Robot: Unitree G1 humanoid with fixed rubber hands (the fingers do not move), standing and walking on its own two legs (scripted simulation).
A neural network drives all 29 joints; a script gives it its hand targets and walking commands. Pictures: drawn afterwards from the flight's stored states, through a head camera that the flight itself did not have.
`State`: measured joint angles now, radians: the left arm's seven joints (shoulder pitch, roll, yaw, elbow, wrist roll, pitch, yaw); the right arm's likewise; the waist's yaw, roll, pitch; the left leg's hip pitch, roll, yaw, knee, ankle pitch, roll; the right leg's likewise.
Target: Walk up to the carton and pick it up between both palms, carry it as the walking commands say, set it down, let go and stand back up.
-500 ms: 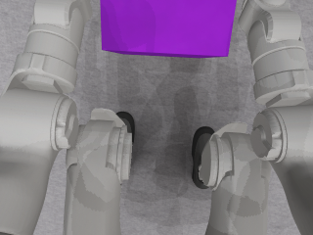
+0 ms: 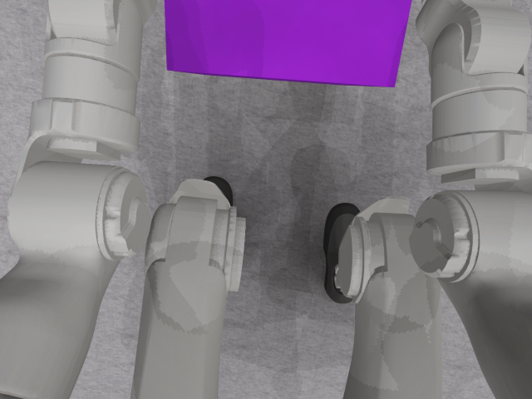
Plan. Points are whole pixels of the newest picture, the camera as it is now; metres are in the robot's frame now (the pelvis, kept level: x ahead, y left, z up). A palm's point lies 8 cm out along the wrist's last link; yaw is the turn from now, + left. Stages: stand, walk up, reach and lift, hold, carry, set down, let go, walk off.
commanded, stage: reach and lift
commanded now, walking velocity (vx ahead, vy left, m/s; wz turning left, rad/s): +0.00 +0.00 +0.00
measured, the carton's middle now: out of the picture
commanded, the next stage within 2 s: none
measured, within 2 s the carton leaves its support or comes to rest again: neither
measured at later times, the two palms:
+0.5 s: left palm out of the picture +0.54 +0.19 -0.07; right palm out of the picture +0.55 -0.11 -0.07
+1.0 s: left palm out of the picture +0.52 +0.18 +0.00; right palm out of the picture +0.54 -0.11 +0.00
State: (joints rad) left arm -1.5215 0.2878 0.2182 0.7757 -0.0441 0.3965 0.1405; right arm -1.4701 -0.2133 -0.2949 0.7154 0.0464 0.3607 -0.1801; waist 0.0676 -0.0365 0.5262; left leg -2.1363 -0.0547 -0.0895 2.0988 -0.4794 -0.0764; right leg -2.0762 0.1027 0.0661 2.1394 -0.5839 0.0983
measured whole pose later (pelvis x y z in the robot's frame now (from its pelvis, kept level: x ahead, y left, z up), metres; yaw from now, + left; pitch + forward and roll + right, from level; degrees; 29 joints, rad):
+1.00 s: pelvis -0.03 -0.01 +0.09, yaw +1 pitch +24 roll -1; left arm -1.42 0.19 0.35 0.57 0.06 0.54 0.11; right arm -1.38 -0.15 -0.34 0.53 -0.02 0.50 -0.16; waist 0.05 -0.02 0.53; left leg -1.82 -0.08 -0.12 1.79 -0.40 -0.11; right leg -1.78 0.13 0.08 1.84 -0.49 0.09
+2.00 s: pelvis -0.03 -0.01 +0.20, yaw +2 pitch +14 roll -1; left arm -1.22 0.12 0.31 0.54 0.07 0.53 0.11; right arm -1.15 -0.10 -0.32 0.48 -0.05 0.50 -0.16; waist 0.04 -0.01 0.52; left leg -1.33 -0.09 -0.15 1.41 -0.33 -0.10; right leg -1.30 0.12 0.10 1.46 -0.41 0.06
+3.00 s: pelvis +0.00 -0.01 +0.32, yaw +2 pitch +1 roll +0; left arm -0.87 -0.01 0.31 0.46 0.14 0.50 0.11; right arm -0.82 -0.02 -0.26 0.47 -0.08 0.46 -0.14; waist 0.03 0.00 0.50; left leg -0.67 -0.06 -0.16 0.84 -0.19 -0.07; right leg -0.64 0.08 0.14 0.89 -0.27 0.04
